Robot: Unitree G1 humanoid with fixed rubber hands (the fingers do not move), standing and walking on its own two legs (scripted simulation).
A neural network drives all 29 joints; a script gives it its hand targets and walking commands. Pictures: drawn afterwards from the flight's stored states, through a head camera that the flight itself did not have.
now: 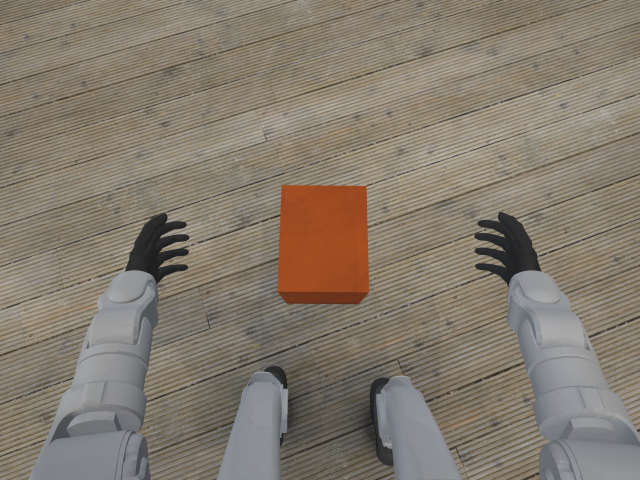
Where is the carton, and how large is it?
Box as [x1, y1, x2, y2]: [277, 185, 368, 303]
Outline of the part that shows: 282,185 277,291 287,303 358,303 368,292 366,186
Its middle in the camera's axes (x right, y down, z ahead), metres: +0.01 +0.02 +0.99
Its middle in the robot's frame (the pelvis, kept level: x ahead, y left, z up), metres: +0.51 +0.02 -0.57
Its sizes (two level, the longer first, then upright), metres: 0.253 0.202 0.244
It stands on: the floor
